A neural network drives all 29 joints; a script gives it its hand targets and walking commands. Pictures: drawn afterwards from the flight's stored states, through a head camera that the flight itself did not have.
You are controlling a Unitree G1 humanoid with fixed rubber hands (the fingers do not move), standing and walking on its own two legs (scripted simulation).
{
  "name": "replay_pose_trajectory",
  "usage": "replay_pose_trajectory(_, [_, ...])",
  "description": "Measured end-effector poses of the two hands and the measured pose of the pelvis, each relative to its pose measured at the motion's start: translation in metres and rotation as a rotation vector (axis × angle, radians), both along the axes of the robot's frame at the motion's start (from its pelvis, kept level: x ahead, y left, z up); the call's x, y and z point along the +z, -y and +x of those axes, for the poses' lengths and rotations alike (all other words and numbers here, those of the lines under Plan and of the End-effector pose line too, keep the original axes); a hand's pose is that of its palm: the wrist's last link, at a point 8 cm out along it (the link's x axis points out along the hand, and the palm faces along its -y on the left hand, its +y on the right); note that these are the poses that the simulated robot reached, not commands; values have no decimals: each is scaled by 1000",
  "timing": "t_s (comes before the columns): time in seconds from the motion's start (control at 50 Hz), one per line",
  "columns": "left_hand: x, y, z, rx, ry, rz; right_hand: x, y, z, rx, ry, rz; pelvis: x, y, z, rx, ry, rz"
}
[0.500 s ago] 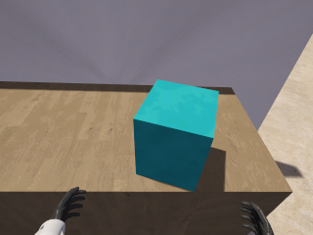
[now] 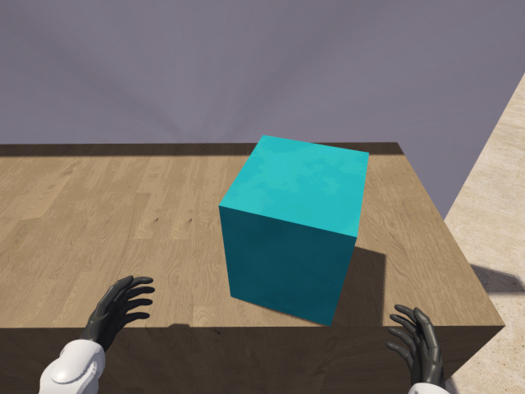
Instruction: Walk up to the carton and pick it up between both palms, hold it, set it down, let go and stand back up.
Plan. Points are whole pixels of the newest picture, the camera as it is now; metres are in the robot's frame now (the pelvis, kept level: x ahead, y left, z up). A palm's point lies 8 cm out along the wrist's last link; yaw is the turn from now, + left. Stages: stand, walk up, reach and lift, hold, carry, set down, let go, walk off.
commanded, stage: reach and lift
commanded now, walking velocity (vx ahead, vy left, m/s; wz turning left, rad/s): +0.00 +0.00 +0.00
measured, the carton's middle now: (296, 228) +0.42 -0.02 +0.03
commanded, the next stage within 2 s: none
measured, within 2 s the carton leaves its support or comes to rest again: neither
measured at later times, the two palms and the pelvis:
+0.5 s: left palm (119, 284) +0.27 +0.25 +0.07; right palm (399, 319) +0.23 -0.16 +0.06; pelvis +0.03 +0.02 +0.00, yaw -1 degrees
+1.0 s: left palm (150, 228) +0.33 +0.21 +0.12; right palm (407, 272) +0.28 -0.17 +0.10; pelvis +0.03 +0.02 +0.01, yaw -1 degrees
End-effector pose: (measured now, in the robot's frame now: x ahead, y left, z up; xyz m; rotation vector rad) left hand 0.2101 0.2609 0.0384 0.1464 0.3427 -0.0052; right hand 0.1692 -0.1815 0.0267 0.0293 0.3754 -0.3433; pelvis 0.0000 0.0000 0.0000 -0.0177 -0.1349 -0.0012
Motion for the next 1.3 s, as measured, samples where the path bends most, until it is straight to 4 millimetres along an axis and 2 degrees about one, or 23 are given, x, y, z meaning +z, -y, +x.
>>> replay_pose_trajectory(0.18, [13,1,22,-51,36,-14,11,-12,8,-50,8,18,1,-9,13,-7,-29,-9])
replay_pose_trajectory(0.5, [30,12,57,-122,37,-45,30,-24,59,-30,68,17,3,-17,33,-12,-72,-19])
replay_pose_trajectory(0.72, [46,29,83,-163,29,-58,43,-17,83,-8,89,-13,4,-16,38,-12,-85,-18])
replay_pose_trajectory(0.86, [65,42,107,-196,49,-60,58,-14,98,11,119,-17,5,-15,36,-12,-88,-17])
replay_pose_trajectory(0.98, [80,52,120,-218,52,-57,70,-11,107,27,132,-21,5,-15,32,-12,-87,-16])
replay_pose_trajectory(1.16, [115,63,138,-256,128,-39,105,-7,126,28,206,-32,5,-15,25,-12,-77,-16])
replay_pose_trajectory(1.3, [115,67,159,-259,84,-46,123,-3,141,26,228,-39,6,-15,24,-12,-76,-16])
